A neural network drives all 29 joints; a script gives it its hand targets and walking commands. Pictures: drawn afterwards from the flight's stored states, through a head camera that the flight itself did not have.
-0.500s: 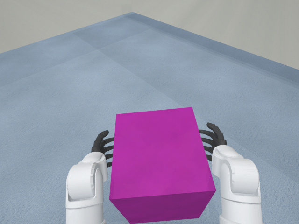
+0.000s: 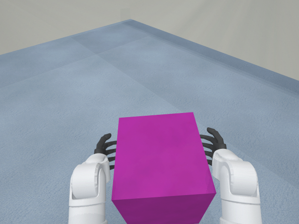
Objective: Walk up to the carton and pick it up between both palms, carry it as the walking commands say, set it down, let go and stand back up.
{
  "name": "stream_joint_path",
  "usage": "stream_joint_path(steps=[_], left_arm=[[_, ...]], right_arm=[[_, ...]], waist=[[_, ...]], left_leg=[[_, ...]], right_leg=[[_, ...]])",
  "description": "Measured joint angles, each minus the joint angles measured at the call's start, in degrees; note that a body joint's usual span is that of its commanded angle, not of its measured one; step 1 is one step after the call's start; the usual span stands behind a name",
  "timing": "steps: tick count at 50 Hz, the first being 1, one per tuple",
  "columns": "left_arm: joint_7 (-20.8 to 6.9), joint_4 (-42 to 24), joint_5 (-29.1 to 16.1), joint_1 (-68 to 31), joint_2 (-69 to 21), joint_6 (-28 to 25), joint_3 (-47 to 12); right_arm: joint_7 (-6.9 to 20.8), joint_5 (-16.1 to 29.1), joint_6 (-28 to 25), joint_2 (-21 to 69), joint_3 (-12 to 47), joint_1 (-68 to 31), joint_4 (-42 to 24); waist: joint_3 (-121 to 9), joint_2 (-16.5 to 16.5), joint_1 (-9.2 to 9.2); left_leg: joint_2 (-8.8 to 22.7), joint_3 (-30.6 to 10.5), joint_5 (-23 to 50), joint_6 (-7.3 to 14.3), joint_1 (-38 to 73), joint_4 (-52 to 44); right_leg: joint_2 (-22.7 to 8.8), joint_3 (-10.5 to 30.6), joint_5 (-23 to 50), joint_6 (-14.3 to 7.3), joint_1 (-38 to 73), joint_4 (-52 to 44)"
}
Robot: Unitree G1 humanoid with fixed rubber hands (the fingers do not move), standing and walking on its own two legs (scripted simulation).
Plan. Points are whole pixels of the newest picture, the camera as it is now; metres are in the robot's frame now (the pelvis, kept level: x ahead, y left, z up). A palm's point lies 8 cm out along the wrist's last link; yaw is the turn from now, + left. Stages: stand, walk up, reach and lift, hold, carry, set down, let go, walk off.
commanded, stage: carry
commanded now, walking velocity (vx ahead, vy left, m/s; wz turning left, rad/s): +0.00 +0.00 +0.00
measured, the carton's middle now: (160, 172) +0.28 +0.00 +0.01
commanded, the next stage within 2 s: hold in 0.78 s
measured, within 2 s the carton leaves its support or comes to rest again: neither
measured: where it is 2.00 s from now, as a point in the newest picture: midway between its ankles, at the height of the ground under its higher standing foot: outside the picture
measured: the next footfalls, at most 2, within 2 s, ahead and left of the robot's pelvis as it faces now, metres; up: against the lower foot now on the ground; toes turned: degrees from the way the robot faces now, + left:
none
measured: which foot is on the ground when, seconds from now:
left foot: down 0.00-1.00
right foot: down 0.00-1.00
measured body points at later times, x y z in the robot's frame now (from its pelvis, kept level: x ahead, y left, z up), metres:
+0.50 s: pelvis +0.01 +0.02 +0.00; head -0.01 +0.02 +0.45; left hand +0.29 +0.16 +0.06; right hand +0.30 -0.13 +0.07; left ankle +0.00 +0.09 -0.73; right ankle +0.06 -0.09 -0.73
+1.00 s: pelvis +0.01 +0.02 +0.01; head -0.01 +0.01 +0.46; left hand +0.30 +0.16 +0.03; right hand +0.30 -0.13 +0.04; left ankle +0.00 +0.09 -0.73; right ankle +0.06 -0.11 -0.73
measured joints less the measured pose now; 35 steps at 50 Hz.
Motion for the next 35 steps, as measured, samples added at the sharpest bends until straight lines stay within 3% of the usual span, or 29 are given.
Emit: stream_joint_path(steps=[35], left_arm=[[-0.6, 7.5, 0.7, 0.3, 0.0, -9.0, 0.1]], right_arm=[[1.1, -1.3, -8.9, -0.2, -0.3, 1.0, 6.7]], waist=[[0.5, 0.7, 0.11]], left_leg=[[-0.9, 1.1, -1.5, 1.6, 0.2, 1.0]], right_leg=[[-1.3, 0.6, -1.4, 1.8, -0.2, 1.6]])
